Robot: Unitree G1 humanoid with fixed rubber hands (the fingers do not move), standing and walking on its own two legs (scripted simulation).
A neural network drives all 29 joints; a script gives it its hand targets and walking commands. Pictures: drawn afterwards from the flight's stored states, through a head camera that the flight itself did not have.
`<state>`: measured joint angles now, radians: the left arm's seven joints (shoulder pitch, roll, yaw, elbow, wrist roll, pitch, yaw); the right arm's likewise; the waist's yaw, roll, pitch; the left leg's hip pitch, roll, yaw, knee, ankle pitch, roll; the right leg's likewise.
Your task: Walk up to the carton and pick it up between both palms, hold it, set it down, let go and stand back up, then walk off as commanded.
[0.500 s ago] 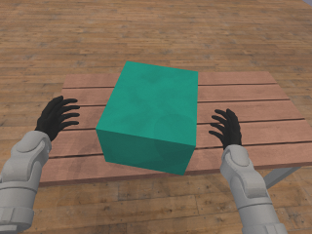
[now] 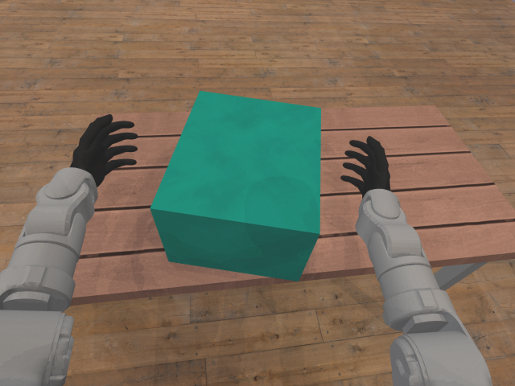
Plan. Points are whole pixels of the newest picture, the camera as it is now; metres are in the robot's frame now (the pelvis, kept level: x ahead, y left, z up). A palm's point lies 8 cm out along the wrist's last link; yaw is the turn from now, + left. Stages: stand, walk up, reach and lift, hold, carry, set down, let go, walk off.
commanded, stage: reach and lift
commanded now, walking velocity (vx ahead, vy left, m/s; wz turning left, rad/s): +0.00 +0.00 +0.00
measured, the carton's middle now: (247, 182) +0.49 +0.01 -0.01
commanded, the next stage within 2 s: none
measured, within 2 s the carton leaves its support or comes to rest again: neither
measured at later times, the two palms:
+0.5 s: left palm (102, 150) +0.46 +0.24 +0.10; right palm (366, 172) +0.42 -0.18 +0.09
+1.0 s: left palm (127, 179) +0.45 +0.22 +0.04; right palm (362, 196) +0.42 -0.20 +0.04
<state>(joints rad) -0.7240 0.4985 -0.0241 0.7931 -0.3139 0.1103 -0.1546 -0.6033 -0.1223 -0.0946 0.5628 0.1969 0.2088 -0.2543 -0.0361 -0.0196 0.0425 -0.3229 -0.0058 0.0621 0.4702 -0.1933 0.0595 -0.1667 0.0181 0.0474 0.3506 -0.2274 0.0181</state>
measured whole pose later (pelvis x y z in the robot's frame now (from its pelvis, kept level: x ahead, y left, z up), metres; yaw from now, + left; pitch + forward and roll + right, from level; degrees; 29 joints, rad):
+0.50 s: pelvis +0.01 +0.00 +0.00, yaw +0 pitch +10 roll -2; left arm -0.93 0.49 -0.03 1.16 -0.31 -0.05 -0.15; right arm -0.81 -0.12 -0.09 0.92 0.20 0.03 -0.25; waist -0.06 -0.02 -0.06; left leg -0.46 0.00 0.06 0.47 -0.18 0.06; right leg -0.31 0.02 0.04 0.37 -0.23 0.02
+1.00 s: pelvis -0.01 -0.01 -0.01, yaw -1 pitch +22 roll -2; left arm -0.94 0.42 -0.04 1.29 -0.30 -0.24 -0.14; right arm -0.79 -0.12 -0.09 1.00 0.19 -0.14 -0.23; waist -0.06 -0.02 -0.17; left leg -0.73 0.00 0.06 0.48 -0.13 0.06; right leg -0.61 0.02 0.04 0.46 -0.22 0.02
